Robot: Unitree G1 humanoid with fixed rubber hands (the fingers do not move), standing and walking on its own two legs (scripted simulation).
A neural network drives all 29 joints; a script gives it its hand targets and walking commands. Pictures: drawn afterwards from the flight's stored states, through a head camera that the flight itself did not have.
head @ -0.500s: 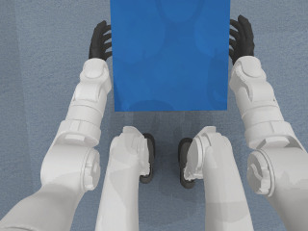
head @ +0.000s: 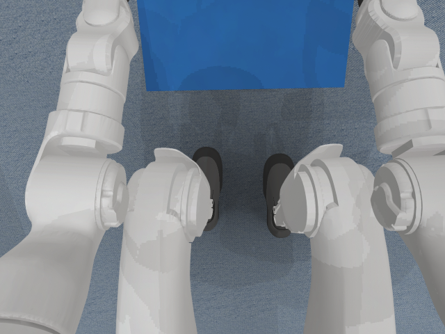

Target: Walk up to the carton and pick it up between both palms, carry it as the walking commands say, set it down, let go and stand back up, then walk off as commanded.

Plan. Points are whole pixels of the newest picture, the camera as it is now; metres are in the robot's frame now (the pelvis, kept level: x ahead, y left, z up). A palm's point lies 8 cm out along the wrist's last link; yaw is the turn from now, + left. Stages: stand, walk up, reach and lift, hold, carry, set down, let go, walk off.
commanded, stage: set down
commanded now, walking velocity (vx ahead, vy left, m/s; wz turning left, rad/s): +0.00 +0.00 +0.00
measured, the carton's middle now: out of the picture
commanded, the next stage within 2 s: none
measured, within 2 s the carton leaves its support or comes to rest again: rests again in 0.36 s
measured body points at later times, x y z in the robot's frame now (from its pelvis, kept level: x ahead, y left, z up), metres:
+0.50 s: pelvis +0.00 +0.00 -0.03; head +0.37 +0.00 +0.22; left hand +0.56 +0.17 -0.20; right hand +0.56 -0.16 -0.20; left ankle +0.13 +0.09 -0.37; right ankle +0.11 -0.09 -0.37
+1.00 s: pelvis +0.00 +0.00 -0.04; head +0.36 +0.00 +0.22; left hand +0.56 +0.17 -0.21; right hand +0.56 -0.16 -0.20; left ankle +0.13 +0.09 -0.37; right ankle +0.11 -0.09 -0.37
